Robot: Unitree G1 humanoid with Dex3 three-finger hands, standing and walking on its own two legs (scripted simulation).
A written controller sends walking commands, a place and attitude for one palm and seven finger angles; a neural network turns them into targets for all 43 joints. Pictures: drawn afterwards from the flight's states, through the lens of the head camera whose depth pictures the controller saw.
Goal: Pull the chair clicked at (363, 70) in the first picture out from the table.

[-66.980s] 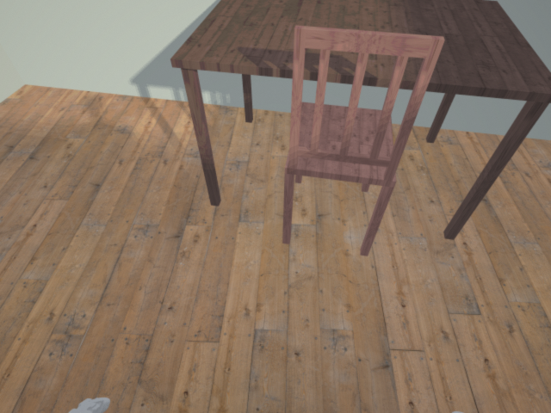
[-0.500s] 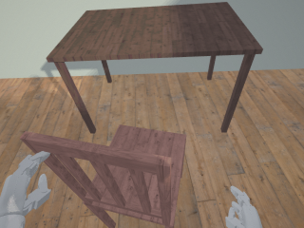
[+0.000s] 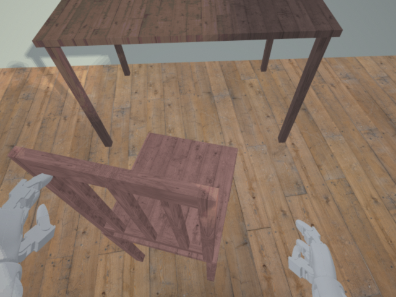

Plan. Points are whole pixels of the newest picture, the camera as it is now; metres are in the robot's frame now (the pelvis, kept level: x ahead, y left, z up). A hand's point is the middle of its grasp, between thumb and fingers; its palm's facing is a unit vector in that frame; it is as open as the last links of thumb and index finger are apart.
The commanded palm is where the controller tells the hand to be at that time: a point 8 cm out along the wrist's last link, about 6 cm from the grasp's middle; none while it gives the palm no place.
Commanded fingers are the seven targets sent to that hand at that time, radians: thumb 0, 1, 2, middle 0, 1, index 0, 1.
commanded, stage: step back with the hand held close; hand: left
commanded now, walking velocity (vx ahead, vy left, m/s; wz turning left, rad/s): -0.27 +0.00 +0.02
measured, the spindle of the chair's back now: (138, 216) +0.27 +0.18 -0.06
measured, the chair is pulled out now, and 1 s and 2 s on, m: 0.57 0.60 0.60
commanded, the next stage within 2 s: stop stepping back and stand still in 0.92 s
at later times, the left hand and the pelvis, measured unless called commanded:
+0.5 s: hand out of the picture +0.13 +0.27 +0.18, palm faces +0.53 -0.71 -0.46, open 7.3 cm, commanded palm +0.06 +0.30 +0.18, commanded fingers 0.00 0.90 0.90 -0.20 -0.30 -0.20 -0.30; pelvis -0.07 +0.00 -0.02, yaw +0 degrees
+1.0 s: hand out of the picture +0.04 +0.28 +0.16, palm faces +0.46 -0.72 -0.51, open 7.4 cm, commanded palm -0.03 +0.32 +0.18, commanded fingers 0.00 0.90 0.90 -0.20 -0.30 -0.20 -0.30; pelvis -0.16 +0.02 -0.02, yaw +2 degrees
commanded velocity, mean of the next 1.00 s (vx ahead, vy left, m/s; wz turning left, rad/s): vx -0.33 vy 0.00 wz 0.00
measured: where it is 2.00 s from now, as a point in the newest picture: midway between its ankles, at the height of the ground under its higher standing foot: outside the picture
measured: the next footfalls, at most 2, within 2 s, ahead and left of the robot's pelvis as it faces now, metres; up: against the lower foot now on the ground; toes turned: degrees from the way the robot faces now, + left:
right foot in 0.70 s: +0.00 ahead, -0.13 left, +0.00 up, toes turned -2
right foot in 1.16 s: -0.15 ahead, -0.13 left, +0.00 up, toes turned -2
